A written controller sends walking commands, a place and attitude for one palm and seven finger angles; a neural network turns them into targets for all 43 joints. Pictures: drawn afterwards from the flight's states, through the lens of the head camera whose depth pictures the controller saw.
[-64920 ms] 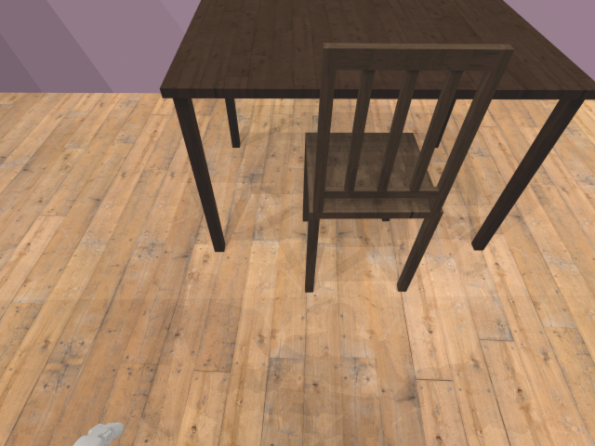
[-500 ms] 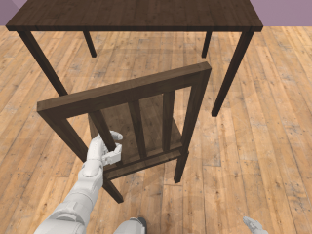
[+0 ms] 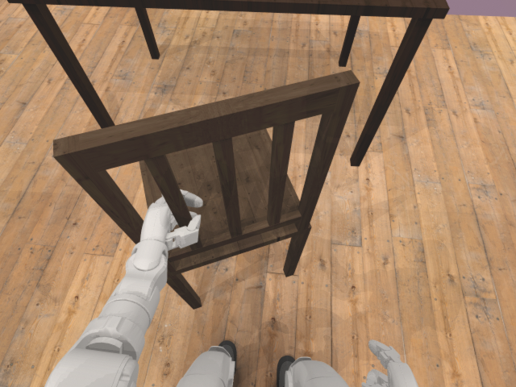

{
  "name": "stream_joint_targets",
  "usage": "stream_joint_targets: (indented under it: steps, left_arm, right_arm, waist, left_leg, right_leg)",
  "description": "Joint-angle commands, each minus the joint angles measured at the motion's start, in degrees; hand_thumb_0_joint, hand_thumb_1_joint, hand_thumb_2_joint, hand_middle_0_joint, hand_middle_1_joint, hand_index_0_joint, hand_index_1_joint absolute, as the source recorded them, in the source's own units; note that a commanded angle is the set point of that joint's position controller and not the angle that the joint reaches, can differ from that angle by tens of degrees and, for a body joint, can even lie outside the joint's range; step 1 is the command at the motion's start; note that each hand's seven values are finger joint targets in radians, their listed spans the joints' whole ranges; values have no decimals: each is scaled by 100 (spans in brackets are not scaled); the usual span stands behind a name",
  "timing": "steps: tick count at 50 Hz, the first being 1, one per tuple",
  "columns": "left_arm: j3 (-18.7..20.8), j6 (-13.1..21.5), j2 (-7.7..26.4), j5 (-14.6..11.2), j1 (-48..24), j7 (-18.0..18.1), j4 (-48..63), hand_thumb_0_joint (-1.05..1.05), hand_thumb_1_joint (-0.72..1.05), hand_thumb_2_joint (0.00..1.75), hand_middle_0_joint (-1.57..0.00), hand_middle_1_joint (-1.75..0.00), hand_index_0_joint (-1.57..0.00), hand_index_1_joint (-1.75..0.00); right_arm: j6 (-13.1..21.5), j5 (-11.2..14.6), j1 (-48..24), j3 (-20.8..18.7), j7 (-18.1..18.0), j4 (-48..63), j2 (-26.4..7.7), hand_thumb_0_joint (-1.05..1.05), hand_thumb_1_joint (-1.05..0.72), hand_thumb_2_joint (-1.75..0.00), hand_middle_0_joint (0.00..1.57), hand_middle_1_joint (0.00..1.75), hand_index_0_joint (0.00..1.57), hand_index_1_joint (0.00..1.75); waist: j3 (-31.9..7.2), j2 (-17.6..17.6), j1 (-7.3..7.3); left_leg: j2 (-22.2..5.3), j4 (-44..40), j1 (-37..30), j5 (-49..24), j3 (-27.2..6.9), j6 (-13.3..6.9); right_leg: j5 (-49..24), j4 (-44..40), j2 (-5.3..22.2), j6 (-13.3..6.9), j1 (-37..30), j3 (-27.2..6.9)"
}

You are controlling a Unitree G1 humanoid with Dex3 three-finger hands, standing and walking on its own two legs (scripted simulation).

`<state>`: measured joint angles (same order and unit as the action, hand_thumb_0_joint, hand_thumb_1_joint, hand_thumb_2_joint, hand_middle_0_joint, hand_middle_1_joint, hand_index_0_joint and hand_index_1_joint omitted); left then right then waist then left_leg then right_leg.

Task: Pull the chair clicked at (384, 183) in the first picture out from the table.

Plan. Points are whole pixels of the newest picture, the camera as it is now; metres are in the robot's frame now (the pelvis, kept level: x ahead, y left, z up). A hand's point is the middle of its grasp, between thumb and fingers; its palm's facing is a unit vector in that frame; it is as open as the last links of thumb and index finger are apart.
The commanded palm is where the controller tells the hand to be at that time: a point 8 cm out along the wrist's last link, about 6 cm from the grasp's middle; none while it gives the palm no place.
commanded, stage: step backward, pulling the chair out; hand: left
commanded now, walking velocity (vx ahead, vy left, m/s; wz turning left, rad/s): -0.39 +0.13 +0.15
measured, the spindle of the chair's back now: (230, 196) +0.42 +0.05 -0.04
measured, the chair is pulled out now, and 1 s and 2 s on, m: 0.42 0.53 0.55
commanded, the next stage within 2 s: stop walking, hand still on the chair in 0.88 s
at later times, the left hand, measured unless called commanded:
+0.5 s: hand (177, 270) +0.29 +0.14 -0.05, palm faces -0.06 -0.99 -0.14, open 5.4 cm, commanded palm +0.27 +0.19 -0.06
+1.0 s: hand (170, 291) +0.26 +0.15 -0.05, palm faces +0.01 -0.99 -0.15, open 5.5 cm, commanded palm +0.24 +0.20 -0.04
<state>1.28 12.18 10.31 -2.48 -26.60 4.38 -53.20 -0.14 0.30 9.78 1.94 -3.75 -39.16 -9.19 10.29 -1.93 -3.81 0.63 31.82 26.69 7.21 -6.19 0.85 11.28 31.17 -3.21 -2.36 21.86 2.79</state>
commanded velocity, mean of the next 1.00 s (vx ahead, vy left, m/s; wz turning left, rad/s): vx -0.28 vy -0.04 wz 0.00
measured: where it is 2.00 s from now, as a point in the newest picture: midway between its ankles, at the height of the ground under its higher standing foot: outside the picture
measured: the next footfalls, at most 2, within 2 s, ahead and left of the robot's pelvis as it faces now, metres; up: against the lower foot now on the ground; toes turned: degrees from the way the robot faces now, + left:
left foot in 0.34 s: -0.09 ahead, +0.16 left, +0.00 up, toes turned +8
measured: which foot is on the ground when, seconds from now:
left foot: down 0.00-0.02, up 0.04-0.32, down 0.34-1.00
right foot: down 0.00-1.00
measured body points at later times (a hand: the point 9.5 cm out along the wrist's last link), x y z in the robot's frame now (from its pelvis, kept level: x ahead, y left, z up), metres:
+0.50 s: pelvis -0.07 +0.04 +0.00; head +0.03 +0.04 +0.44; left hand +0.29 +0.19 -0.04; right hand +0.09 -0.21 -0.12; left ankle -0.13 +0.19 -0.73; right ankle +0.05 -0.10 -0.73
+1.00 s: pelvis -0.09 +0.02 +0.00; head -0.02 +0.03 +0.44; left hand +0.25 +0.20 -0.04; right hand +0.01 -0.25 -0.12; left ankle -0.13 +0.15 -0.73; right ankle +0.02 -0.10 -0.72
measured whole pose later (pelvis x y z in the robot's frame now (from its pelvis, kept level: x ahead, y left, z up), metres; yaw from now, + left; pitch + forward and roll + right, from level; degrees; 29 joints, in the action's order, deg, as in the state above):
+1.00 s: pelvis -0.09 +0.02 +0.00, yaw +7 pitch +2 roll +0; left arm -3.4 11.6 6.6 -1.7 -30.2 5.3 -59.1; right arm 0.7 1.5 16.1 -1.0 -7.3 -41.1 -15.5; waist 7.4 1.1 -3.3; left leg -1.8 36.3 16.7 21.1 0.3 1.7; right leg 11.8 35.4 4.5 0.5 27.8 4.3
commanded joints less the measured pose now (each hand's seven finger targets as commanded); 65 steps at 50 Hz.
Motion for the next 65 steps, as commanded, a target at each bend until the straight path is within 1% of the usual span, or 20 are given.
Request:
stream_joint_targets:
  steps: [1,4,7,12,16,19,20,21,24,32,38,43,46,48,50,52,54,56,59,65]
  left_arm:
    - [56,448,1037,105,-1341,102,1320,0,90,90,-50,-145,-50,-145]
    - [186,246,1052,120,-1312,193,1015,0,90,90,-50,-145,-50,-145]
    - [56,165,819,101,-1528,227,983,0,90,90,-50,-145,-50,-145]
    - [-253,10,387,-12,-1626,221,856,0,90,90,-50,-145,-50,-145]
    - [-573,-25,132,-53,-1997,171,1110,0,90,90,-50,-145,-50,-145]
    - [-765,66,-123,27,-2123,83,1175,0,90,90,-50,-145,-50,-145]
    - [-839,129,-175,81,-2305,65,1347,0,90,90,-50,-145,-50,-145]
    - [-818,159,-139,147,-2225,42,1354,0,90,90,-50,-145,-50,-145]
    - [-585,195,-39,141,-1669,61,1235,0,90,90,-50,-145,-50,-145]
    - [-429,284,114,183,-2130,72,767,0,90,90,-50,-145,-50,-145]
    - [-76,316,607,156,-1797,156,148,0,90,90,-50,-145,-50,-145]
    - [-218,235,320,102,-1947,164,65,0,90,90,-50,-145,-50,-145]
    - [-421,284,60,36,-1997,98,299,0,90,90,-50,-145,-50,-145]
    - [-448,309,51,70,-2341,86,664,0,90,90,-50,-145,-50,-145]
    - [-185,322,407,55,-2354,112,1758,0,90,90,-50,-145,-50,-145]
    - [-330,242,166,74,-2043,95,1566,0,90,90,-50,-145,-50,-145]
    - [-529,85,-5,52,-1638,65,1455,0,90,90,-50,-145,-50,-145]
    - [-249,26,335,51,-1500,126,1677,0,90,90,-50,-145,-50,-145]
    - [-294,-29,310,51,-1368,133,1744,0,90,90,-50,-145,-50,-145]
    - [-227,-125,338,88,-1116,174,1779,0,90,90,-50,-145,-50,-145]
  right_arm:
    - [233,175,175,-483,-153,608,-1079,0,-90,-90,20,30,20,30]
    - [249,120,-163,-437,-231,482,-1170,0,-90,-90,20,30,20,30]
    - [266,100,-112,-298,-260,344,-1053,0,-90,-90,20,30,20,30]
    - [232,126,262,-341,-365,216,-1154,0,-90,-90,20,30,20,30]
    - [138,149,483,-438,-476,257,-1250,0,-90,-90,20,30,20,30]
    - [40,215,641,-605,-427,440,-1292,0,-90,-90,20,30,20,30]
    - [3,139,481,-559,-401,509,-1217,0,-90,-90,20,30,20,30]
    - [-46,99,328,-559,-340,567,-1181,0,-90,-90,20,30,20,30]
    - [-193,85,378,-604,-289,707,-1212,0,-90,-90,20,30,20,30]
    - [-84,77,385,-498,-259,604,-1084,0,-90,-90,20,30,20,30]
    - [195,212,709,-489,-310,212,-951,0,-90,-90,20,30,20,30]
    - [315,186,640,-348,-341,156,-1043,0,-90,-90,20,30,20,30]
    - [293,158,572,-431,-388,366,-1310,0,-90,-90,20,30,20,30]
    - [250,103,339,-393,-327,433,-1148,0,-90,-90,20,30,20,30]
    - [229,134,468,-489,-302,641,-1181,0,-90,-90,20,30,20,30]
    - [271,142,540,-499,-306,661,-1105,0,-90,-90,20,30,20,30]
    - [267,147,604,-479,-307,587,-1085,0,-90,-90,20,30,20,30]
    - [203,144,526,-484,-322,616,-1087,0,-90,-90,20,30,20,30]
    - [174,128,400,-421,-338,610,-1049,0,-90,-90,20,30,20,30]
    - [80,133,283,-384,-322,691,-985,0,-90,-90,20,30,20,30]
  waist:
    - [-2587,839,88]
    - [-2557,462,336]
    - [-2518,452,223]
    - [-2791,1073,242]
    - [-3085,851,75]
    - [-3351,605,-68]
    - [-3416,102,-101]
    - [-3282,-284,-36]
    - [-3263,-224,57]
    - [-2151,-427,207]
    - [-2313,1845,301]
    - [-2454,1241,223]
    - [-2349,-691,278]
    - [-2099,-1407,360]
    - [-2368,-704,337]
    - [-2598,296,259]
    - [-2571,475,181]
    - [-2909,539,214]
    - [-2834,85,218]
    - [-2753,305,253]
  left_leg:
    - [-71,979,-235,1279,110,-50]
    - [81,3058,29,2067,-161,47]
    - [-141,2511,71,2057,-277,62]
    - [-233,703,-193,1884,58,93]
    - [-646,-916,-1251,-822,284,-5]
    - [-881,-312,-1980,-2545,523,-21]
    - [-851,-214,-1835,-2725,521,37]
    - [-900,-298,-1491,-2081,376,38]
    - [-1051,-465,-1264,-1720,220,-11]
    - [-1268,-492,-54,122,313,-180]
    - [-154,1541,-644,2169,775,-3]
    - [-366,222,-989,1730,596,-78]
    - [-1132,-1030,-681,491,-252,-494]
    - [-1441,-1005,-107,-222,-319,-576]
    - [-1330,-517,-610,-872,-138,-476]
    - [-904,-14,-984,-815,198,-178]
    - [-741,-73,-1132,-436,333,-34]
    - [-697,-81,-1376,-471,451,-19]
    - [-746,-382,-1524,-538,473,-70]
    - [-722,-499,-1561,-488,540,-67]
  right_leg:
    - [733,-1493,1912,-392,-1206,-1780]
    - [-321,-1557,2564,-737,-962,-1953]
    - [-1709,-915,2357,-686,-1481,-1129]
    - [-3176,-630,2236,-441,-2392,-870]
    - [-3314,23,1649,66,-2290,-389]
    - [-3357,21,1128,270,-1941,-144]
    - [-3633,111,1219,174,-2069,-149]
    - [-2828,143,1198,141,-1915,-170]
    - [-2120,210,920,175,-1909,-63]
    - [-394,597,775,209,-1335,-137]
    - [1414,-1585,1957,-158,-641,-1256]
    - [621,-1009,1880,-87,-884,-660]
    - [503,375,821,331,-933,-44]
    - [407,997,768,247,-1285,-72]
    - [-524,537,752,249,-1743,-183]
    - [-1804,-118,1104,94,-1987,-490]
    - [-1897,-239,1276,-37,-1928,-605]
    - [-2083,-241,1353,-41,-2075,-651]
    - [-1871,-265,1186,98,-2032,-468]
    - [-1756,-365,1141,109,-2188,-439]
